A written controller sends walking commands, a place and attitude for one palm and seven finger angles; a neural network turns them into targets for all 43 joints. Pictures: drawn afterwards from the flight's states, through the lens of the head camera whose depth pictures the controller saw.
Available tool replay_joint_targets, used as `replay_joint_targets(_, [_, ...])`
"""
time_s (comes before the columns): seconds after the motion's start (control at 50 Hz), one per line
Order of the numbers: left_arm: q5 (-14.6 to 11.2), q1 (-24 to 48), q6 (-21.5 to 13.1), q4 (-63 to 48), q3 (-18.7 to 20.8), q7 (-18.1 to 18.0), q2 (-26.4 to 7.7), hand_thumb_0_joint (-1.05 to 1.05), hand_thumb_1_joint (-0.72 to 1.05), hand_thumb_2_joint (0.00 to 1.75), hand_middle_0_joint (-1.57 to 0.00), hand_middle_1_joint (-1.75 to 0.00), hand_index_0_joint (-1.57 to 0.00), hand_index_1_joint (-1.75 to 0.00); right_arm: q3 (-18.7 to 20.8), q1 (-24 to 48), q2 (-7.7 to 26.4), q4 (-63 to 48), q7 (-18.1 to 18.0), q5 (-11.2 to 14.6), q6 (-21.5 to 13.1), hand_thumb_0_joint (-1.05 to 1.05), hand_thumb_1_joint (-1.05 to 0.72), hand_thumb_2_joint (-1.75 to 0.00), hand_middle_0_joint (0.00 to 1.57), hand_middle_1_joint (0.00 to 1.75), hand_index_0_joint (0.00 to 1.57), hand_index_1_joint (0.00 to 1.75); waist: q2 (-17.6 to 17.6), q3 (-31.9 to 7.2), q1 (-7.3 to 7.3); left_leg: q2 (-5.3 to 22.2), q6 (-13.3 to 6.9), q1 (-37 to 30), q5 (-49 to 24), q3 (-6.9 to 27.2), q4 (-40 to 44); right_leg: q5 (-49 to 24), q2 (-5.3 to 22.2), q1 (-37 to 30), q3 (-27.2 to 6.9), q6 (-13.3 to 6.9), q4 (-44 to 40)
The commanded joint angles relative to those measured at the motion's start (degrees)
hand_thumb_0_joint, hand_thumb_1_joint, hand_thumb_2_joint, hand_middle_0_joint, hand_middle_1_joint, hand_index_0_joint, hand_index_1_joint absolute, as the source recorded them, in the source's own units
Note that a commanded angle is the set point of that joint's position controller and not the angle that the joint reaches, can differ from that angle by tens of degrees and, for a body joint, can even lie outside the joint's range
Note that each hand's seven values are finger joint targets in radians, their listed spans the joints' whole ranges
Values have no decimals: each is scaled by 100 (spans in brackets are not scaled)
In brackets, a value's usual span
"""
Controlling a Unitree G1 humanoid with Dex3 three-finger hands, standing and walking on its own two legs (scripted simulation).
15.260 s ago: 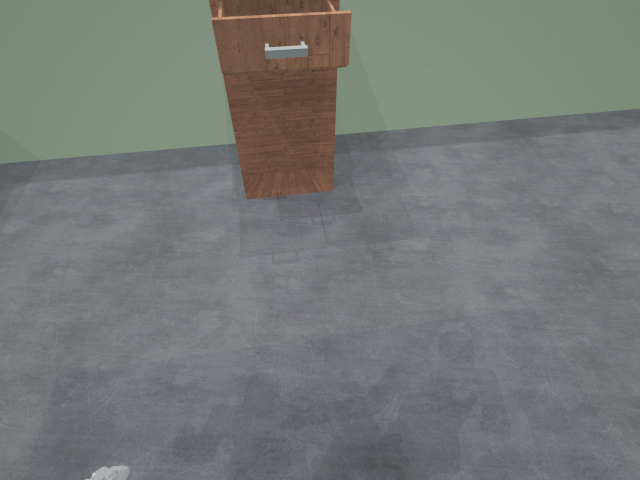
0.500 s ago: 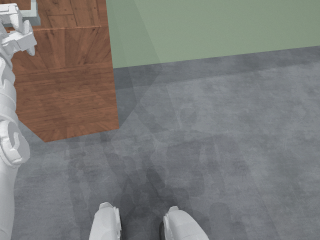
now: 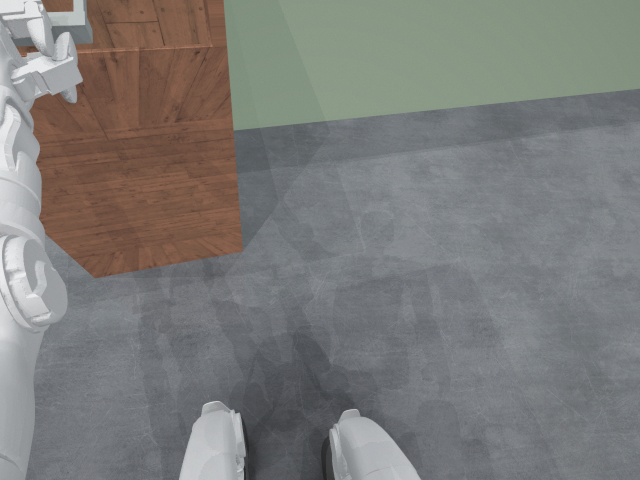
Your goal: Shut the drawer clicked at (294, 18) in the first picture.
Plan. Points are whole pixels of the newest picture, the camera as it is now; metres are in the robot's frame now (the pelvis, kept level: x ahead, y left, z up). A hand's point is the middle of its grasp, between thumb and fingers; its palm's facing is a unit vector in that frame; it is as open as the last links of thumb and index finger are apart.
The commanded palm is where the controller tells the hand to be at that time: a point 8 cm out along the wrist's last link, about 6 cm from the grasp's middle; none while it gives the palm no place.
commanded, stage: pull the fist back off the drawer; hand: left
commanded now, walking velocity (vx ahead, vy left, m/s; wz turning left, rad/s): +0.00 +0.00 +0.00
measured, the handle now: (29, 15) +0.63 +0.26 +0.12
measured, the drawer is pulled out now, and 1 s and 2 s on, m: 0.00 0.00 0.00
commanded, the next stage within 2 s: draw the hand back to the body in 0.50 s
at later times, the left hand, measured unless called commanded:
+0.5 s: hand (79, 67) +0.55 +0.20 +0.12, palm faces +0.15 -0.99 +0.00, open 3.2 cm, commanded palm +0.53 +0.24 +0.12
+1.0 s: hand (22, 127) +0.44 +0.22 +0.16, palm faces +0.16 -0.99 +0.00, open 3.3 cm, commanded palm +0.40 +0.26 +0.17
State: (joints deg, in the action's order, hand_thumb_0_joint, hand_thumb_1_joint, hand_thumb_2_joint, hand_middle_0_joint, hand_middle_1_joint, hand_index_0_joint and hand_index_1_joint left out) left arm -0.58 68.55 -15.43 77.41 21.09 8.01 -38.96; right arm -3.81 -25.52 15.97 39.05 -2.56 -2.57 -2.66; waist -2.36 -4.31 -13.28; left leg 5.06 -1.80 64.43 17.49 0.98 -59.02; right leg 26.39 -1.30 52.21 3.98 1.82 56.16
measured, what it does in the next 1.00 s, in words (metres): shifts its weight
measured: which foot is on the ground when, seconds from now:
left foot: down 0.00-1.00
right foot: down 0.00-1.00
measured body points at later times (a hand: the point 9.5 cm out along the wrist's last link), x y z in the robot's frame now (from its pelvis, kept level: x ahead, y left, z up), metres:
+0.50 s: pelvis +0.02 -0.01 +0.01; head +0.14 +0.01 +0.44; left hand +0.54 +0.26 +0.12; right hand +0.00 -0.27 -0.09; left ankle +0.09 +0.10 -0.66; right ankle +0.00 -0.15 -0.66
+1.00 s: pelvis +0.06 -0.02 +0.04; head +0.10 -0.02 +0.49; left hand +0.42 +0.27 +0.16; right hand +0.17 -0.27 -0.06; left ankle +0.09 +0.10 -0.66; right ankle +0.00 -0.15 -0.66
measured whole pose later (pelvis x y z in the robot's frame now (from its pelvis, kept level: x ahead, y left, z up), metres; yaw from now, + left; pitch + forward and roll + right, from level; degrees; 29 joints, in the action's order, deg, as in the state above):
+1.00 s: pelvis +0.06 -0.02 +0.04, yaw +1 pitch +10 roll -2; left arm -13.3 20.0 -10.3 29.6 19.7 10.5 -19.7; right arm 0.0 -18.3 14.9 33.5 -1.5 2.6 1.9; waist -2.8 -6.9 -2.7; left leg 4.5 -0.1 37.2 19.9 -2.0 -47.1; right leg 27.2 -0.7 25.8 1.5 0.7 43.1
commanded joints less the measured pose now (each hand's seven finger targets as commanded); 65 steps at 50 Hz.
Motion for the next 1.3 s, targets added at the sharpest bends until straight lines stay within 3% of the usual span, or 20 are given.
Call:
replay_joint_targets(0.0, [-148,3509,-394,-1575,53,-250,-960,0,90,90,-140,-160,-140,-160,465,-1130,1216,-110,-15,7,-2,0,-90,-90,20,30,20,30,-1219,-2545,-419,-43,41,-3938,577,713,796,-175,-256,1007,31,-258,-928])
replay_joint_targets(0.26, [-155,2619,-438,-1790,268,-173,-909,0,90,90,-140,-160,-140,-160,524,-1034,1101,-278,123,22,236,0,-90,-90,20,30,20,30,-1057,-2730,-73,-123,24,-3906,-106,466,649,-440,-312,448,1,-278,-969])
replay_joint_targets(0.34, [-222,1914,-513,-2088,613,-126,-1174,0,90,90,-140,-160,-140,-160,559,-974,1073,-396,131,71,331,0,-90,-90,20,30,20,30,-939,-3029,218,-143,4,-3953,-640,300,645,-781,-335,-133,-63,-270,-1027])
replay_joint_targets(0.38, [-264,1650,-553,-2341,392,-97,-756,0,90,90,-140,-160,-140,-160,590,-925,1007,-432,165,90,375,0,-90,-90,20,30,20,30,-995,-2989,257,-136,28,-4202,-890,291,689,-954,-370,-158,-18,-275,-1046])
replay_joint_targets(0.42, [-309,1528,-529,-2124,471,-100,-792,0,90,90,-140,-160,-140,-160,591,-930,1008,-372,163,111,427,0,-90,-90,20,30,20,30,-735,-2640,202,-155,0,-3948,-787,253,688,-968,-374,-247,-47,-257,-1118])
replay_joint_targets(0.5, [-351,1337,-525,-2164,640,-66,-988,0,90,90,-140,-160,-140,-160,615,-893,1010,-396,131,148,479,0,-90,-90,20,30,20,30,-464,-2596,247,-194,-51,-3716,-963,121,692,-1327,-363,-638,-144,-205,-1175])
replay_joint_targets(0.58, [-349,1235,-630,-2228,512,39,-815,0,90,90,-140,-160,-140,-160,632,-871,964,-381,142,159,526,0,-90,-90,20,30,20,30,-662,-2566,252,-199,-30,-3948,-1304,109,654,-1629,-363,-592,-153,-223,-1135])
replay_joint_targets(0.64, [-586,116,-704,-3125,690,207,-652,0,90,90,-140,-160,-140,-160,711,-710,911,-623,187,224,563,0,-90,-90,20,30,20,30,-970,-3433,716,-237,11,-4674,-2217,22,707,-2475,-387,-1229,-122,-285,-1048])
replay_joint_targets(0.66, [-691,-313,-635,-3390,653,258,-515,0,90,90,-140,-160,-140,-160,726,-625,893,-704,203,265,584,0,-90,-90,20,30,20,30,-893,-3454,772,-239,8,-4756,-2389,-6,750,-2691,-401,-1409,-107,-278,-1074])
replay_joint_targets(0.72, [-972,-1347,-282,-4001,618,337,-249,0,90,90,-140,-160,-140,-160,723,-381,851,-911,215,387,613,0,-90,-90,20,30,20,30,-504,-3076,925,-309,-54,-4561,-2412,-118,928,-3135,-393,-1963,-115,-252,-1241])
replay_joint_targets(0.76, [-1106,-1557,-71,-4601,456,318,-11,0,90,90,-140,-160,-140,-160,719,-162,801,-1011,191,461,580,0,-90,-90,20,30,20,30,-364,-2743,900,-309,-73,-4580,-2273,-158,1101,-3178,-378,-2075,-101,-210,-1383])
replay_joint_targets(0.84, [-1247,-2137,12,-5858,387,201,109,0,90,90,-140,-160,-140,-160,702,197,750,-1115,125,515,417,0,-90,-90,20,30,20,30,-583,-2503,961,-337,-70,-4888,-2444,-186,1307,-3448,-323,-2382,-140,-215,-1529])
replay_joint_targets(0.9, [-1378,-2703,97,-6236,91,219,557,0,90,90,-140,-160,-140,-160,686,479,705,-1147,97,539,269,0,-90,-90,20,30,20,30,-490,-2155,981,-342,-45,-5078,-2198,-141,1483,-3111,-319,-2331,-91,-218,-1675])
replay_joint_targets(1.0, [-1531,-3216,483,-6359,-42,375,747,0,90,90,-140,-160,-140,-160,605,934,714,-1249,-3,592,138,0,-90,-90,20,30,20,30,-43,-1584,1079,-407,-55,-4932,-1557,-129,1782,-2731,-247,-2499,-83,-219,-1926])
replay_joint_targets(1.02, [-1544,-3192,518,-6572,-101,394,767,0,90,90,-140,-160,-140,-160,563,1019,701,-1296,-21,598,113,0,-90,-90,20,30,20,30,-252,-1554,1118,-428,-51,-4999,-1511,-123,1813,-2647,-226,-2564,-94,-251,-1944])
replay_joint_targets(1.08, [-1614,-3393,670,-6916,-189,431,909,0,90,90,-140,-160,-140,-160,514,1298,651,-1403,-63,625,23,0,-90,-90,20,30,20,30,-69,-1442,1162,-437,-40,-5117,-1317,-89,1971,-2471,-195,-2613,-84,-236,-2081])
replay_joint_targets(1.1, [-893,-3655,605,-7373,-243,-215,406,0,90,90,-140,-160,-140,-160,525,1715,602,-1506,-119,573,34,0,-90,-90,20,30,20,30,-70,-1276,1345,-484,-31,-5444,-1152,-279,2196,-2272,-77,-2538,-338,-291,-2551])
replay_joint_targets(1.16, [-658,-4284,751,-7623,-663,-926,1001,0,90,90,-140,-160,-140,-160,444,1865,534,-1452,-220,546,81,0,-90,-90,20,30,20,30,78,-816,1255,-411,-19,-5502,-801,-254,2640,-1850,-37,-2868,-285,-268,-2851])
replay_joint_targets(1.22, [-531,-4689,814,-7973,-487,-1226,830,0,90,90,-140,-160,-140,-160,422,1993,536,-1418,-278,494,88,0,-90,-90,20,30,20,30,240,-788,1333,-409,-53,-5776,-893,-283,2936,-1893,-27,-3298,-298,-265,-3163])
replay_joint_targets(1.28, [-433,-4850,785,-8553,-469,-1383,864,0,90,90,-140,-160,-140,-160,357,2156,464,-1417,-312,457,49,0,-90,-90,20,30,20,30,-156,-686,1384,-427,-18,-6124,-968,-293,3224,-1885,-11,-3532,-289,-284,-3437])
